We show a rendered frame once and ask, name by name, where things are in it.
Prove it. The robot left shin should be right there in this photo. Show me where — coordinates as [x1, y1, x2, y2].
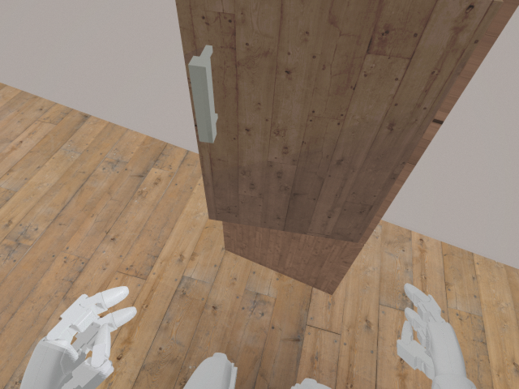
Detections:
[213, 353, 228, 360]

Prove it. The handle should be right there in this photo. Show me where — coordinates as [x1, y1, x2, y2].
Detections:
[188, 45, 218, 143]

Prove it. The right robot hand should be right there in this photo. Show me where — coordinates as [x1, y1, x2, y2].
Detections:
[397, 283, 467, 381]

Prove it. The left robot hand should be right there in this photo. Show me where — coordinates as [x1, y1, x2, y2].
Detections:
[20, 286, 137, 389]

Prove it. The left robot thigh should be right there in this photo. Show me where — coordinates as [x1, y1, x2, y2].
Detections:
[183, 357, 238, 389]

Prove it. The cupboard door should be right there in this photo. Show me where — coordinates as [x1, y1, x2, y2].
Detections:
[175, 0, 504, 243]

